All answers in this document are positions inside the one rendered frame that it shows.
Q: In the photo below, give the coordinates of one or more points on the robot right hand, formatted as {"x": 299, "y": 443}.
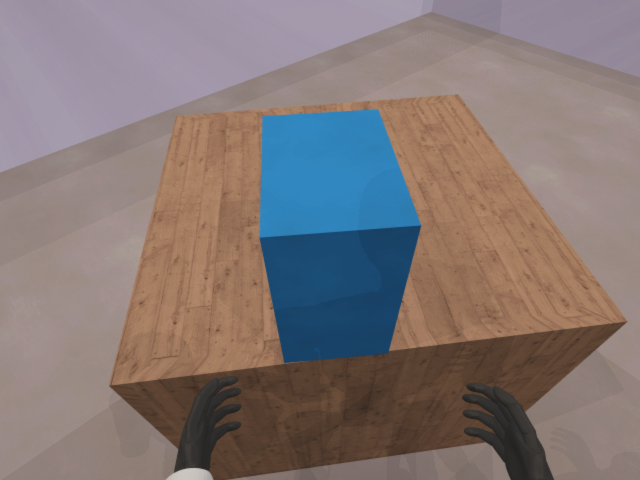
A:
{"x": 515, "y": 439}

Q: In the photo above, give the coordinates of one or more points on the carton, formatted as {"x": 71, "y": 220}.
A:
{"x": 338, "y": 232}

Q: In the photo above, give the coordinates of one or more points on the pedestal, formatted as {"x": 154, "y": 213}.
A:
{"x": 495, "y": 295}

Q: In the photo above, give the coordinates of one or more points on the robot left hand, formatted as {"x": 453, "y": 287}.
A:
{"x": 199, "y": 436}

